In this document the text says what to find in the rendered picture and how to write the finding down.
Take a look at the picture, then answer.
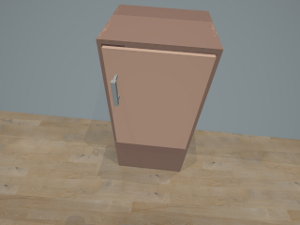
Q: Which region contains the cupboard door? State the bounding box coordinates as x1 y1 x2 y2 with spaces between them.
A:
101 45 216 149

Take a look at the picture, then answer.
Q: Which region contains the handle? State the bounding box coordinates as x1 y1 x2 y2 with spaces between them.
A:
110 74 120 107

